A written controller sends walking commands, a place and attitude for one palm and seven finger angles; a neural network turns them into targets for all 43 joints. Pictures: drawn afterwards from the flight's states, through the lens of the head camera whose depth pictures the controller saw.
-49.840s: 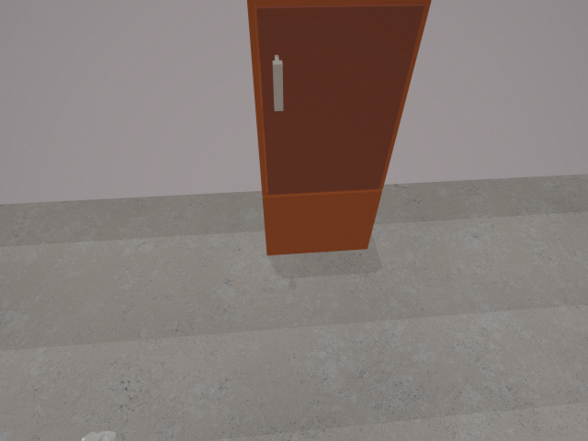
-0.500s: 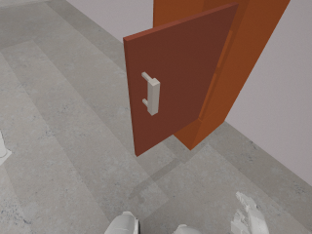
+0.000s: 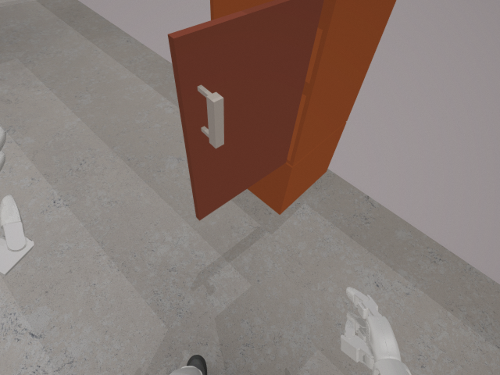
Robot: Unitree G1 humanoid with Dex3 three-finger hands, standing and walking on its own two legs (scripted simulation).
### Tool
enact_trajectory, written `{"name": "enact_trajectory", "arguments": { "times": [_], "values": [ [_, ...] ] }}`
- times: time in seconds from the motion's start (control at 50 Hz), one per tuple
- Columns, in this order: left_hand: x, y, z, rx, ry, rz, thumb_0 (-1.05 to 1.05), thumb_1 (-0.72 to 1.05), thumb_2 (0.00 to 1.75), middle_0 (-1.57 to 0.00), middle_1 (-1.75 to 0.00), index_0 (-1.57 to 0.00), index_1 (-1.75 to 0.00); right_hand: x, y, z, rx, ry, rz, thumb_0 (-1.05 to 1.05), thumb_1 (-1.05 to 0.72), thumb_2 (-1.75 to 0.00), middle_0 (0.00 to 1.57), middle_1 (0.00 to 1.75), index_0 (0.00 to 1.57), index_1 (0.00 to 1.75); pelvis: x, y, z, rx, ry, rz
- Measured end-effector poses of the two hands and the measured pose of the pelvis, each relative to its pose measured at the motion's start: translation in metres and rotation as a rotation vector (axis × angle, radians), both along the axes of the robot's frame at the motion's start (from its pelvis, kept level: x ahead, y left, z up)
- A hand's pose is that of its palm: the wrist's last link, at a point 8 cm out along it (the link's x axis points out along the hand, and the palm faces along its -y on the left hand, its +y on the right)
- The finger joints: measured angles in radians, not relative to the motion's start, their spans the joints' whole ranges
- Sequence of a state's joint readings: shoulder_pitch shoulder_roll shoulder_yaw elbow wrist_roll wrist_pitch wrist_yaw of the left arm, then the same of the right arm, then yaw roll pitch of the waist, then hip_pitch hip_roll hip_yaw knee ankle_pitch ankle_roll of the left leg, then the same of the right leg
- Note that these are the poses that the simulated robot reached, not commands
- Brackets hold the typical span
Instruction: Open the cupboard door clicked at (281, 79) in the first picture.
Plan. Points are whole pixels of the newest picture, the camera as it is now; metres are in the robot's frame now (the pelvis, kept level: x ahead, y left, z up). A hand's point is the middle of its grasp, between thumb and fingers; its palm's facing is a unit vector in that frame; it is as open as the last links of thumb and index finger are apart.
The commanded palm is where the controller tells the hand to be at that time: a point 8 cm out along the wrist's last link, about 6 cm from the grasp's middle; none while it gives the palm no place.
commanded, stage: stop stepping back and stand still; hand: left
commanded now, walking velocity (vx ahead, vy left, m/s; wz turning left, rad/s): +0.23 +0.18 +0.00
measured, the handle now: (209, 116) +0.59 +0.14 +0.04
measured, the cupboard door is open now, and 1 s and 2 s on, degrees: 85 85 85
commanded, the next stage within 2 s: let the arm hang, fingers relaxed in 0.76 s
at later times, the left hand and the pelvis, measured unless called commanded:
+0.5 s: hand (9, 350) +0.12 +0.23 +0.17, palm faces +0.37 -0.76 -0.53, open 7.4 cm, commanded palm +0.07 +0.27 +0.18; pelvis -0.08 -0.02 +0.00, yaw -2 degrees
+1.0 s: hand out of the picture +0.11 +0.24 -0.02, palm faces +0.13 -0.89 -0.44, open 7.4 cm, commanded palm none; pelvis -0.10 -0.01 -0.01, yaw +1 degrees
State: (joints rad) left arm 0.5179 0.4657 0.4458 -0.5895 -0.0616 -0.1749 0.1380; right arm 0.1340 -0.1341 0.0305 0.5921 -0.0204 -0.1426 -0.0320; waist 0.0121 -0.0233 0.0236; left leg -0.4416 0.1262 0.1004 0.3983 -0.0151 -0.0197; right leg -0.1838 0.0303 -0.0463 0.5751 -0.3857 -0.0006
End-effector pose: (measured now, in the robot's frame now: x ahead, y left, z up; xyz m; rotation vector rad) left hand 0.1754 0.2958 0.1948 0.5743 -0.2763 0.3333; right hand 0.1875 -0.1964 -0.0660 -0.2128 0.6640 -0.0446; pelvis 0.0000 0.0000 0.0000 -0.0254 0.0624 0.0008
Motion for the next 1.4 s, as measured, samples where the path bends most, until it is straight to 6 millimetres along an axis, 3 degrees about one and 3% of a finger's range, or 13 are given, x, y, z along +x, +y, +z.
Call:
{"name": "enact_trajectory", "arguments": {
  "times": [0.12, 0.24, 0.34, 0.44, 0.6, 0.86, 0.9, 0.98, 1.06, 1.12, 1.18, 1.28, 1.4],
  "values": [
    [-0.024, -0.035, -0.002, 0.066, 0.095, -0.065, 0.01, 0.89, 0.89, -0.21, -0.30, -0.21, -0.30, -0.065, -0.055, -0.012, -0.027, 0.115, -0.111, 0.01, -0.90, -0.90, 0.20, 0.30, 0.20, 0.30, -0.029, -0.020, 0.004, 0.048, 0.001, -0.050],
    [-0.039, -0.033, -0.009, 0.032, 0.106, -0.018, 0.01, 0.89, 0.89, -0.21, -0.30, -0.21, -0.30, -0.123, -0.098, -0.007, -0.109, 0.158, -0.223, 0.02, -0.90, -0.90, 0.20, 0.30, 0.20, 0.30, -0.041, -0.024, 0.006, 0.060, -0.016, -0.056],
    [-0.051, -0.031, -0.015, -0.012, 0.040, -0.026, 0.01, 0.89, 0.89, -0.21, -0.30, -0.21, -0.30, -0.150, -0.110, -0.008, -0.148, 0.155, -0.260, 0.02, -0.91, -0.90, 0.20, 0.30, 0.20, 0.30, -0.055, -0.020, -0.001, 0.037, -0.039, -0.026],
    [-0.077, -0.032, -0.006, 0.042, 0.021, -0.041, 0.01, 0.89, 0.89, -0.21, -0.30, -0.21, -0.30, -0.157, -0.095, -0.007, -0.110, 0.079, -0.230, 0.02, -0.91, -0.90, 0.20, 0.30, 0.20, 0.30, -0.074, -0.021, -0.002, 0.051, -0.060, -0.042],
    [-0.113, -0.033, -0.002, 0.014, -0.001, 0.056, 0.01, 0.89, 0.89, -0.21, -0.30, -0.21, -0.30, -0.159, -0.065, -0.025, -0.003, 0.096, -0.144, 0.01, -0.90, -0.90, 0.20, 0.30, 0.20, 0.30, -0.094, -0.029, 0.000, 0.040, -0.064, -0.036],
    [-0.104, -0.023, -0.010, -0.027, -0.004, 0.040, 0.01, 0.89, 0.89, -0.21, -0.30, -0.21, -0.30, -0.141, -0.060, -0.014, -0.051, 0.058, -0.134, 0.02, -0.90, -0.90, 0.20, 0.30, 0.20, 0.30, -0.090, -0.018, -0.001, 0.033, -0.084, -0.021],
    [-0.092, -0.018, -0.032, -0.023, 0.096, 0.024, 0.01, 0.89, 0.90, -0.20, -0.30, -0.20, -0.30, -0.136, -0.060, -0.019, -0.030, 0.053, -0.106, 0.01, -0.90, -0.90, 0.20, 0.30, 0.20, 0.30, -0.091, -0.014, -0.003, 0.033, -0.066, -0.011],
    [-0.080, -0.012, -0.150, -0.215, 0.579, 0.092, 0.00, 0.90, 0.90, -0.19, -0.30, -0.20, -0.30, -0.139, -0.060, -0.045, -0.013, 0.171, -0.071, 0.01, -0.90, -0.90, 0.20, 0.30, 0.20, 0.30, -0.096, -0.007, -0.007, 0.036, -0.047, 0.007],
    [-0.127, -0.044, -0.265, -0.402, 1.053, 0.123, 0.00, 0.91, 0.90, -0.19, -0.30, -0.19, -0.30, -0.163, -0.056, -0.057, -0.010, 0.298, -0.085, 0.01, -0.91, -0.90, 0.20, 0.30, 0.20, 0.30, -0.097, -0.006, -0.007, 0.040, -0.064, 0.010],
    [-0.182, -0.078, -0.316, -0.521, 1.321, 0.123, 0.01, 0.91, 0.89, -0.19, -0.30, -0.19, -0.30, -0.192, -0.053, -0.060, -0.023, 0.411, -0.106, 0.01, -0.91, -0.90, 0.20, 0.30, 0.20, 0.30, -0.098, -0.006, -0.003, 0.039, -0.079, 0.008],
    [-0.222, -0.078, -0.331, -0.607, 1.402, 0.229, -0.02, 0.99, 0.89, -0.20, -0.30, -0.20, -0.30, -0.225, -0.049, -0.062, -0.039, 0.545, -0.115, 0.01, -0.91, -0.90, 0.20, 0.30, 0.20, 0.30, -0.100, -0.008, 0.001, 0.028, -0.082, 0.018],
    [-0.278, -0.063, -0.333, -0.604, 1.551, 0.317, -0.03, 1.00, 0.89, -0.20, -0.30, -0.20, -0.30, -0.273, -0.040, -0.067, -0.031, 0.717, -0.139, 0.01, -0.91, -0.90, 0.20, 0.30, 0.20, 0.30, -0.101, -0.006, 0.006, 0.016, -0.081, 0.022],
    [-0.320, -0.051, -0.325, -0.585, 1.666, 0.397, -0.01, 0.95, 0.89, -0.20, -0.30, -0.20, -0.30, -0.306, -0.027, -0.073, 0.005, 0.801, -0.169, 0.01, -0.91, -0.90, 0.20, 0.30, 0.20, 0.30, -0.103, 0.000, 0.008, 0.017, -0.086, 0.016]
  ]
}}
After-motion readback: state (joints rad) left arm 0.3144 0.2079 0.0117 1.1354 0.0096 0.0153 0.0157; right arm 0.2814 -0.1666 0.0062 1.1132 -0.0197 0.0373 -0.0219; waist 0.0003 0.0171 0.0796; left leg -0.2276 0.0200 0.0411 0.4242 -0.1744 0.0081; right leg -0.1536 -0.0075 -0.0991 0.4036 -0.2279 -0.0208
